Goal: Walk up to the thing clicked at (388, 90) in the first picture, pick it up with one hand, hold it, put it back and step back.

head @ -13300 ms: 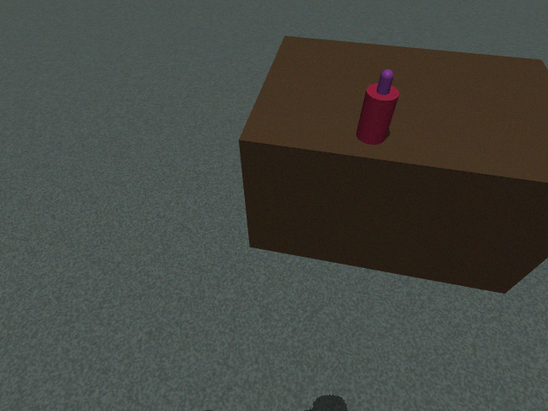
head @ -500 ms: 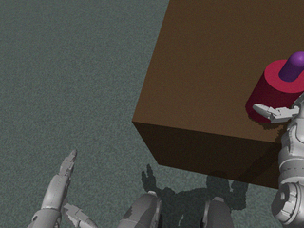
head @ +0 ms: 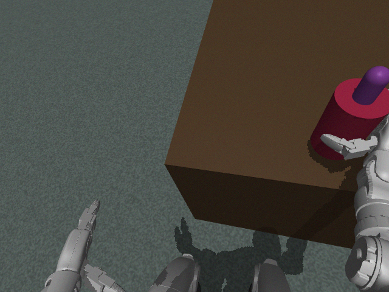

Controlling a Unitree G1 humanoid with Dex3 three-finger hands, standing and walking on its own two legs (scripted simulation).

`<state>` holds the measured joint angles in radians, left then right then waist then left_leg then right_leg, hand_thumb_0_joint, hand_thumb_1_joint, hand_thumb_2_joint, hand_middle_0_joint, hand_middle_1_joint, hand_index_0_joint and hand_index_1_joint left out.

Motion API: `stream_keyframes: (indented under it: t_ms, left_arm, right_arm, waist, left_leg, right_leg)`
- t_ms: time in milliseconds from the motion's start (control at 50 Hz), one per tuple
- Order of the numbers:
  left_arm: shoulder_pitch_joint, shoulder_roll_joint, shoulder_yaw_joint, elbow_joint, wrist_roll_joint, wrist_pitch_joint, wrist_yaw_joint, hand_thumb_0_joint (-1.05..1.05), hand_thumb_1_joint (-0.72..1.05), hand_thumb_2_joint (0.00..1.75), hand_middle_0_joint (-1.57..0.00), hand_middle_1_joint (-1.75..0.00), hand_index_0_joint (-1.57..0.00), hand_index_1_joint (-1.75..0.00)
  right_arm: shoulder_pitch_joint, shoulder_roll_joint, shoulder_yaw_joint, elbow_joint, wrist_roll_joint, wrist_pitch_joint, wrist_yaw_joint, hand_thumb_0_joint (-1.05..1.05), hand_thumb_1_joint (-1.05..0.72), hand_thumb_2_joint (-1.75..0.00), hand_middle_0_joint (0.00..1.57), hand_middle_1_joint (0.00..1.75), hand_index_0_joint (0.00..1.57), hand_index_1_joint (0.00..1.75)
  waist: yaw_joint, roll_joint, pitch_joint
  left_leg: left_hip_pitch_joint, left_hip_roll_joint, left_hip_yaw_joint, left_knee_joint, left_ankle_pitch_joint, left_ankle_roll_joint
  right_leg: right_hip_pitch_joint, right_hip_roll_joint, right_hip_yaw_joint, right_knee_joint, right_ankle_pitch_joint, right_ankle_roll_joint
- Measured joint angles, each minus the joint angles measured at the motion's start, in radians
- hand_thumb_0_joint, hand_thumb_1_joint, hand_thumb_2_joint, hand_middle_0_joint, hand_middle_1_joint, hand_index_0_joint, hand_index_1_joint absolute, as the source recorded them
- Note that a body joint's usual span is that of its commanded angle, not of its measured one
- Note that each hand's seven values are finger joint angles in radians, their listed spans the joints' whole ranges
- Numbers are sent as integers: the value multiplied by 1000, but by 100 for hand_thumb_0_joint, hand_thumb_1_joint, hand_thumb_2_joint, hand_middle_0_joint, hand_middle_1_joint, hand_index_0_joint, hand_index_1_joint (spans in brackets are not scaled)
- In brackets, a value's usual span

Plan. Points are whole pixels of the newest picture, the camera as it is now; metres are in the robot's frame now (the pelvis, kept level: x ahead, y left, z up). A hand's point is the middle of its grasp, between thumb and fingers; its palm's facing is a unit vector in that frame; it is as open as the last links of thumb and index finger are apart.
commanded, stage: settle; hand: right
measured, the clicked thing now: (352, 113) +0.47 -0.21 +0.06
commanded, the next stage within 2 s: lift in 0.30 s
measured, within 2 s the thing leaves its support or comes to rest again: neither
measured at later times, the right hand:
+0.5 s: hand (363, 114) +0.47 -0.23 +0.07, palm faces +0.27 +0.96 +0.00, open 12.0 cm
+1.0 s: hand (369, 107) +0.43 -0.20 +0.13, palm faces +0.24 +0.97 +0.00, open 12.0 cm
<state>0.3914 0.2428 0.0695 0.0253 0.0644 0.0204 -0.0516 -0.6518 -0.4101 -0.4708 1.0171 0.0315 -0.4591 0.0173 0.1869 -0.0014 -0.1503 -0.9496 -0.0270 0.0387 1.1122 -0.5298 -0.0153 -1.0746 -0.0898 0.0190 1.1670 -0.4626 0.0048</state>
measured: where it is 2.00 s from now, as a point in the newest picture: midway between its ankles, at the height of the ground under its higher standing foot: outside the picture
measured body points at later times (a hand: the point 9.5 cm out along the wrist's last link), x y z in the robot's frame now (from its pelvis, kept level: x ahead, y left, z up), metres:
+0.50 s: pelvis +0.00 +0.00 +0.02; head +0.10 -0.04 +0.46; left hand +0.16 +0.26 +0.01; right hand +0.45 -0.28 +0.07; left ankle +0.00 +0.14 -0.65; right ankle +0.04 -0.12 -0.65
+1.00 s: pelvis +0.01 +0.00 +0.05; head +0.06 -0.01 +0.50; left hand +0.17 +0.26 +0.01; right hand +0.41 -0.25 +0.14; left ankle +0.00 +0.14 -0.65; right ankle +0.04 -0.12 -0.65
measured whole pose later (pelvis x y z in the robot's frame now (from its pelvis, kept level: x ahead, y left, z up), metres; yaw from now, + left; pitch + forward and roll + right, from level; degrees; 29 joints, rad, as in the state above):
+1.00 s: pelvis +0.01 +0.00 +0.05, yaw -1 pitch +11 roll +1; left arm 0.39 0.23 0.06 0.20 0.01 0.02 0.00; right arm -0.47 -0.26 -0.31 0.69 0.10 -0.29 -0.01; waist 0.08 -0.01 -0.11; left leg -0.61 0.00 0.01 0.87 -0.45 -0.02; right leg -0.71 -0.06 -0.03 0.89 -0.38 0.00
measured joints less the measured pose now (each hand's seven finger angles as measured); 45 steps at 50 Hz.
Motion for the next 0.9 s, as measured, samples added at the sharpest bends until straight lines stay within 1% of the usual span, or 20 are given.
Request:
stream_keyframes:
  t_ms: [120,380,500,600,740,820,900]
  left_arm:
    - [5,3,-1,0,-8,-7,6,-1,-52,6,-5,-6,-6,-5]
    - [-1,-6,-15,39,-10,-15,14,-1,-52,6,-5,-6,-6,-5]
    - [0,-6,-18,48,-9,-18,18,-1,-52,6,-5,-6,-6,-5]
    - [9,-4,-18,54,-12,-25,19,-1,-52,6,-5,-6,-6,-6]
    - [11,-7,-13,96,-21,-23,23,-1,-52,6,-5,-6,-6,-6]
    - [7,-9,-11,124,-28,-17,30,-1,-52,6,-5,-6,-6,-6]
    - [5,-13,-10,152,-39,-13,39,-1,-53,6,-5,-6,-6,-6]
  right_arm:
    - [-2,1,5,3,9,12,4,0,61,-94,63,97,65,99]
    - [-13,4,14,0,9,30,4,0,61,-95,60,101,62,102]
    - [-18,4,21,3,14,31,4,0,61,-96,59,102,62,103]
    - [-2,20,30,-19,22,44,7,0,61,-96,59,102,61,104]
    - [42,61,67,-98,34,70,-3,0,61,-96,59,102,61,104]
    - [80,89,91,-163,42,96,-11,0,61,-96,59,102,61,104]
    - [123,121,123,-238,59,129,-19,0,61,-96,59,103,61,104]
  waist:
    - [-6,0,9]
    - [-14,8,19]
    - [-20,8,21]
    - [-30,8,19]
    - [-55,6,20]
    - [-70,1,22]
    - [-88,-3,28]
  left_leg:
    - [35,3,-4,-27,10,-2]
    - [78,8,-10,-67,26,-3]
    - [98,11,-14,-86,33,-3]
    - [127,12,-17,-107,38,-4]
    - [182,14,-23,-145,46,-3]
    - [225,17,-27,-173,53,-3]
    - [277,22,-28,-206,62,-4]
  right_leg:
    - [37,3,-5,-30,11,-1]
    - [85,8,-14,-74,27,-2]
    - [108,11,-19,-97,35,-3]
    - [138,12,-22,-118,38,-3]
    - [198,14,-30,-159,46,-2]
    - [244,17,-35,-190,54,-1]
    - [298,23,-39,-228,65,-2]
